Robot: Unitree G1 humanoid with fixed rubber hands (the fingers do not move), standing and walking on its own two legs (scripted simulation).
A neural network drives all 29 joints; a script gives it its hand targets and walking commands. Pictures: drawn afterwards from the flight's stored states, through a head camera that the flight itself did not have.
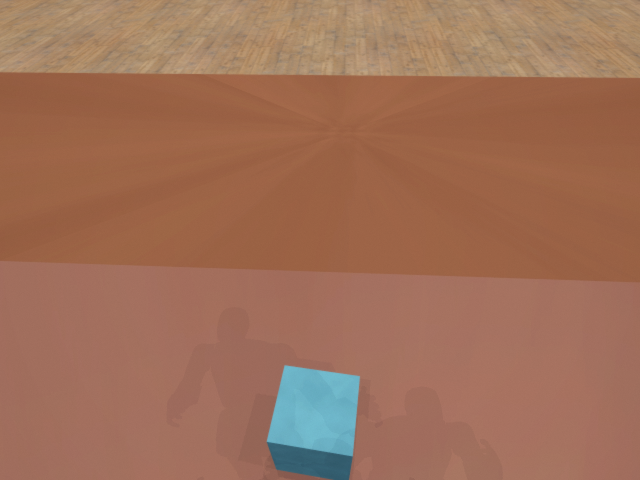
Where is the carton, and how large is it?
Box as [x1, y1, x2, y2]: [267, 365, 359, 479]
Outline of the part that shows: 285,365 267,438 267,443 276,469 332,479 348,479 352,457 359,376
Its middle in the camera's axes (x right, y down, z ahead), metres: -0.01 +0.51 +1.08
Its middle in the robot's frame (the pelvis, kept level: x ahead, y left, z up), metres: +0.44 +0.04 -0.66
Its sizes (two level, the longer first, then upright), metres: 0.210 0.200 0.250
